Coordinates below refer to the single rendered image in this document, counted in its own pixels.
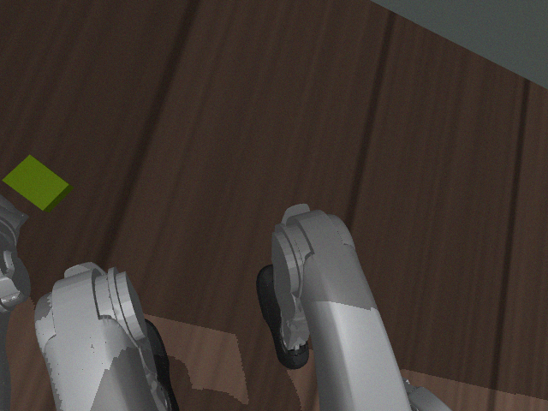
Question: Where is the left robot arm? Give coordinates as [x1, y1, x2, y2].
[0, 194, 31, 411]

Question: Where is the right robot foot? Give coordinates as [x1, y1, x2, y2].
[256, 265, 309, 370]

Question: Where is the left robot foot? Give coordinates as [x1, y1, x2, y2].
[145, 319, 180, 411]

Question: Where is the right robot hand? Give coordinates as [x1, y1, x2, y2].
[402, 377, 452, 411]

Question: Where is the small box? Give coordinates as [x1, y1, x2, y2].
[2, 155, 74, 212]

